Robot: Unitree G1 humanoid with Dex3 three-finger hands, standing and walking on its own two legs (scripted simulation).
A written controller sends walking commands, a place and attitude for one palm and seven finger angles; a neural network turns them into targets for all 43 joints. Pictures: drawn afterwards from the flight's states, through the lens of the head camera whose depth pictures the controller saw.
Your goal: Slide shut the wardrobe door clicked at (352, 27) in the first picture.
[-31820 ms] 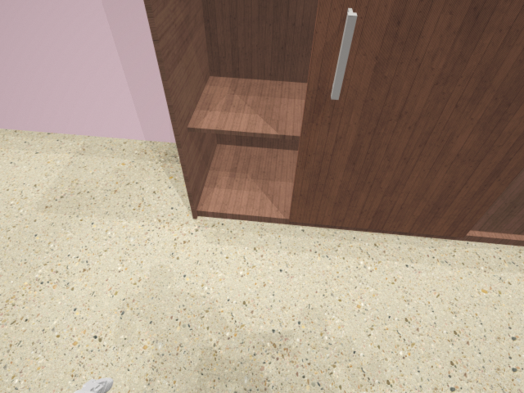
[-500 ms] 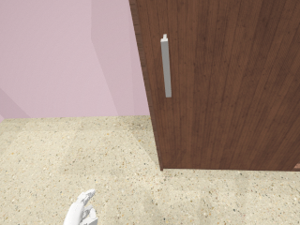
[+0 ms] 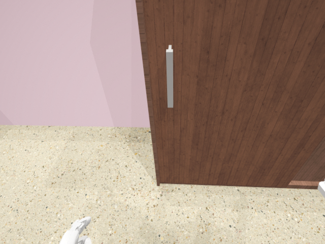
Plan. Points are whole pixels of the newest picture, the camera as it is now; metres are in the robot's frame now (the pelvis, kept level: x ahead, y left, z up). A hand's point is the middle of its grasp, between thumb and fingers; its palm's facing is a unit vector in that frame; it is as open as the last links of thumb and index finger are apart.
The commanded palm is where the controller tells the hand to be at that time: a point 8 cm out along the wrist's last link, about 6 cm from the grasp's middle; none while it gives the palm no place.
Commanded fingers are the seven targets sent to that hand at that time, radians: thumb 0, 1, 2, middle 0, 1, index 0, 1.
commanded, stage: stop stepping back and stand still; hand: right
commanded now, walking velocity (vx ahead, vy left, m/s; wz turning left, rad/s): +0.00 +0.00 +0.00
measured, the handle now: (170, 78) +0.66 -0.02 +0.10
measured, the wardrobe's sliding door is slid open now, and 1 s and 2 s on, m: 0.00 0.00 0.00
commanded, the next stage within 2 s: let the arm hang, fingers relaxed in 0.14 s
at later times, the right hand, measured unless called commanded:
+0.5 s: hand out of the picture +0.09 -0.23 -0.14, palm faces +0.07 +0.98 -0.21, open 7.4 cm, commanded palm none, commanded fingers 0.00 -0.90 -0.90 0.20 0.30 0.20 0.30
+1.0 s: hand out of the picture -0.04 -0.25 -0.16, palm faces +0.06 +0.97 -0.24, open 7.4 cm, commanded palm none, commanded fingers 0.00 -0.90 -0.90 0.20 0.30 0.20 0.30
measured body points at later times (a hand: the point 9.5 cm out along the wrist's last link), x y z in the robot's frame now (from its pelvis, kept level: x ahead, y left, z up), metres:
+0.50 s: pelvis +0.00 -0.04 +0.00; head +0.00 -0.04 +0.45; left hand +0.10 +0.19 -0.14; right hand +0.09 -0.28 -0.13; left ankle -0.01 +0.09 -0.73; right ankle +0.00 -0.16 -0.73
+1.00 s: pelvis -0.01 -0.06 +0.02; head +0.00 -0.06 +0.47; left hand +0.01 +0.16 -0.15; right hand -0.04 -0.30 -0.14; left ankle -0.01 +0.09 -0.73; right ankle +0.00 -0.16 -0.73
